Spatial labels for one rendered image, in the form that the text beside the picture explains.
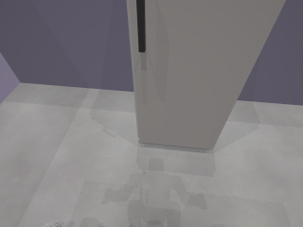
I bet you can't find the handle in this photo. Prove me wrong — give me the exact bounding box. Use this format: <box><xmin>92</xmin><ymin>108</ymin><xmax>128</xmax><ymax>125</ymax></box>
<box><xmin>136</xmin><ymin>0</ymin><xmax>146</xmax><ymax>53</ymax></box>

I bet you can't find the fridge door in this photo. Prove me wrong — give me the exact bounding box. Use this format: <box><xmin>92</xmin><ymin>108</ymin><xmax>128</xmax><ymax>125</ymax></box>
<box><xmin>129</xmin><ymin>0</ymin><xmax>286</xmax><ymax>149</ymax></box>

